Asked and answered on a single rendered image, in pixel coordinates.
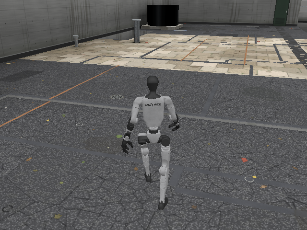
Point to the left robot forearm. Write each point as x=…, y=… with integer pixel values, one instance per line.
x=129, y=130

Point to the right robot hand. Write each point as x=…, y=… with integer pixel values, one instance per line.
x=171, y=125

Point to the robot left foot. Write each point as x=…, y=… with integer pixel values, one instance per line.
x=148, y=178

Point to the left robot hand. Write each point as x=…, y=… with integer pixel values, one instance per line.
x=124, y=146

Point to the right robot forearm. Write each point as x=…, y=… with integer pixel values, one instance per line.
x=176, y=122

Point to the right robot upper arm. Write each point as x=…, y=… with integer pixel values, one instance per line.
x=170, y=106

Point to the robot left thigh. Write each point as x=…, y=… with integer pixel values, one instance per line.
x=142, y=141

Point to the left robot upper arm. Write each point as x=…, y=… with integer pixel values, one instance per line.
x=135, y=110

